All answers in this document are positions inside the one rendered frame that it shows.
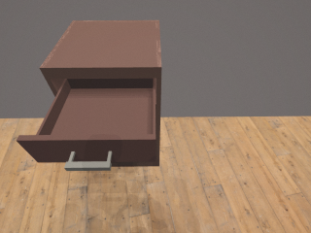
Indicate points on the handle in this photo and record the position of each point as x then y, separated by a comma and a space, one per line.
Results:
71, 165

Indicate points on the drawer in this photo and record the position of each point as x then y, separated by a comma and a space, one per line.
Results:
94, 116

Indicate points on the cabinet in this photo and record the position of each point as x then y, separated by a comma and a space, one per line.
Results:
109, 49

